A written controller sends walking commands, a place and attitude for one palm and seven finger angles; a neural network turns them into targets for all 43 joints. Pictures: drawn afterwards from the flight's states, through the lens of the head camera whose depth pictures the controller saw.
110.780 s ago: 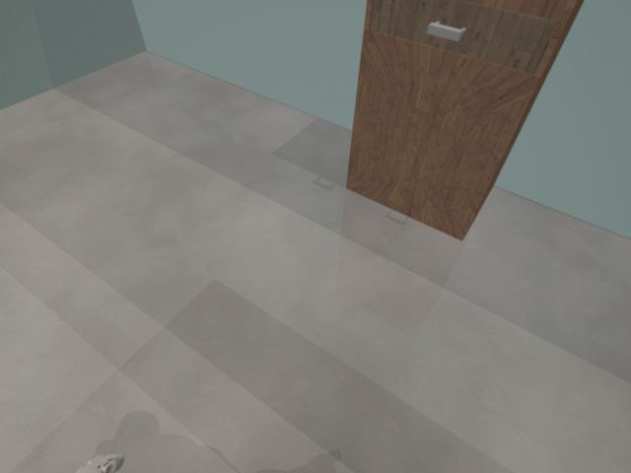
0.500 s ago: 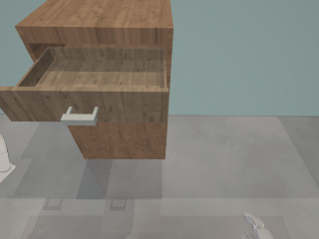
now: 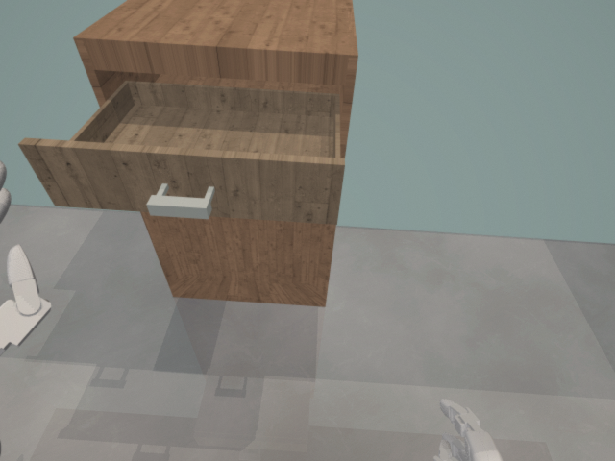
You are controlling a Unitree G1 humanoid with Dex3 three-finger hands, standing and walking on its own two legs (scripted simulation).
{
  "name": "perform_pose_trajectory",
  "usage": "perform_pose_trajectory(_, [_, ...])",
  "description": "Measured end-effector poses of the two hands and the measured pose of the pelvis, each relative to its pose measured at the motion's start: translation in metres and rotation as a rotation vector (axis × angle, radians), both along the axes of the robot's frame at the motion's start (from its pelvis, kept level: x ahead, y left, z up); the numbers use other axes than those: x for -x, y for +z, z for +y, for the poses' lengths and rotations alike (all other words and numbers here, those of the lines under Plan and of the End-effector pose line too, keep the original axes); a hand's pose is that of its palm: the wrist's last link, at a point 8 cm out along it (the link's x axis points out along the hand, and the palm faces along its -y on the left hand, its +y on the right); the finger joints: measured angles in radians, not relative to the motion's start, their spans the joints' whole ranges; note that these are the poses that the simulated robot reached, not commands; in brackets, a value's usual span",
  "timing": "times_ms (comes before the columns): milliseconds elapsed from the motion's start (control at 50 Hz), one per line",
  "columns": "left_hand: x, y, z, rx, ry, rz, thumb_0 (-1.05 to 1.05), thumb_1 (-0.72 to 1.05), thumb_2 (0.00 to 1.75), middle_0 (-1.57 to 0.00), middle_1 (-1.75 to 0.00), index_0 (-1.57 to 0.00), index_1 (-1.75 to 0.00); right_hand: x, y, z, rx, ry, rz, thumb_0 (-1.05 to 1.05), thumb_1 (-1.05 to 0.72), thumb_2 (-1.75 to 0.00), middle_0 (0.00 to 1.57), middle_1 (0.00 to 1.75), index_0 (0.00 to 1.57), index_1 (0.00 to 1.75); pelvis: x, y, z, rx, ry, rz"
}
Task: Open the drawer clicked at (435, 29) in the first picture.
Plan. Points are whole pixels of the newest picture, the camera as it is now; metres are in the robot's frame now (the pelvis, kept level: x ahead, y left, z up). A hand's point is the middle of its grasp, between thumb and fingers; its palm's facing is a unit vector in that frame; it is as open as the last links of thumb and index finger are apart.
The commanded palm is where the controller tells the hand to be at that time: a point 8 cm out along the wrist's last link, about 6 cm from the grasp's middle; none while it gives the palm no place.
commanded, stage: let the arm hang, fingers relaxed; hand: left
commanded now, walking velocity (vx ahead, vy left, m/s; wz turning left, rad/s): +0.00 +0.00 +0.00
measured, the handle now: (183, 198) +0.52 +0.24 +0.05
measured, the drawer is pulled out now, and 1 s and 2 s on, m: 0.29 0.29 0.29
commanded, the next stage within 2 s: look to check the result in 1.14 s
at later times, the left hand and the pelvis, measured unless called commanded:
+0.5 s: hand out of the picture -0.01 +0.20 -0.17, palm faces +0.05 -0.97 -0.22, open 7.0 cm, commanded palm none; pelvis +0.00 +0.00 +0.01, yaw +2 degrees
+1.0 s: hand out of the picture -0.01 +0.16 -0.16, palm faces +0.03 -0.98 -0.19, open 7.3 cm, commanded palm none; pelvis -0.01 +0.00 +0.01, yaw +0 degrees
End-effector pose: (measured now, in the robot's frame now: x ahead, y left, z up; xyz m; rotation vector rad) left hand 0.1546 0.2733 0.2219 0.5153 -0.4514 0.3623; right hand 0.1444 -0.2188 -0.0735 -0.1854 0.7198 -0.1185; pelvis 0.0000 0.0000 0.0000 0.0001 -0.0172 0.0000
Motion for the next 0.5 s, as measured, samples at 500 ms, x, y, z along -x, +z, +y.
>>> perform_pose_trajectory(500, [0.174,-0.358,-0.028,0.61,0.31,1.77,-0.03,0.98,0.89,-0.21,-0.3,-0.2,-0.3,0.165,-0.056,-0.009,-0.004,-0.103,0.731,0.01,-0.91,-0.9,0.2,0.3,0.2,0.3,0.003,0.008,-0.001,0.013,0.028,-0.008])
